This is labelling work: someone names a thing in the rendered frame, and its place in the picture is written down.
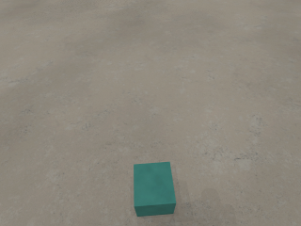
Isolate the carton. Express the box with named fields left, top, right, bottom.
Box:
left=134, top=161, right=176, bottom=217

